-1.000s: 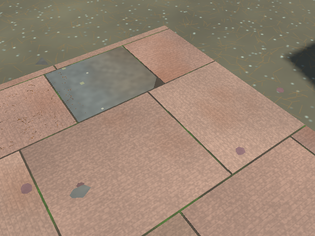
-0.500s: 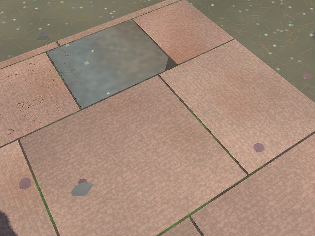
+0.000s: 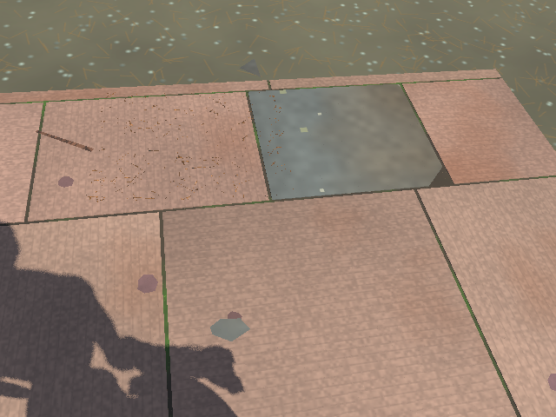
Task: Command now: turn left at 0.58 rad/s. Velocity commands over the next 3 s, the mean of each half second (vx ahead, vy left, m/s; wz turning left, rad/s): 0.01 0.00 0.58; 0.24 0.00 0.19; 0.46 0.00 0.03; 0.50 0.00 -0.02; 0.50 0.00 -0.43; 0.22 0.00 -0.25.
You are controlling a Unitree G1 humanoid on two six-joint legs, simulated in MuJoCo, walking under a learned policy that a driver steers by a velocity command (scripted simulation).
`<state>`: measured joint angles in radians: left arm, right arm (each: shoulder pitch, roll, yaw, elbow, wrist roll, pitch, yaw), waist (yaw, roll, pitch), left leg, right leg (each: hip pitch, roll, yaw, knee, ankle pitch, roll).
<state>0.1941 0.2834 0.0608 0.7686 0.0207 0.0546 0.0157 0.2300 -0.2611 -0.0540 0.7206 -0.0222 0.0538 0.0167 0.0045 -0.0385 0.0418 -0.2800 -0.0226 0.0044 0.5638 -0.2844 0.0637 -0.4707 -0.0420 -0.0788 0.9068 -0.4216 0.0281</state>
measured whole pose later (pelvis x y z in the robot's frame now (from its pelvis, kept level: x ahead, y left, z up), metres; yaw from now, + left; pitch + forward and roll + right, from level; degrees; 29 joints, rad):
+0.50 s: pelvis +0.00 -0.03 +0.01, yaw +17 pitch +0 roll +1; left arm 0.18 0.25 0.03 0.69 0.02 0.02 0.03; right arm 0.21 -0.32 -0.09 0.71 -0.02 0.06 0.02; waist -0.02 0.05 0.06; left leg -0.45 -0.13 -0.12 0.98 -0.44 0.00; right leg -0.23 0.02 -0.01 0.47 -0.24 -0.04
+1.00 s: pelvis +0.07 +0.02 +0.01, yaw +22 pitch +0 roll +0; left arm 0.25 0.29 0.06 0.80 0.04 -0.01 -0.05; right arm 0.40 -0.24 -0.02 0.87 -0.02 -0.05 0.01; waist -0.02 -0.05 0.01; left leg 0.03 -0.07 -0.03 0.21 -0.25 0.07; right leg -0.55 -0.06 -0.03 0.94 -0.24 -0.03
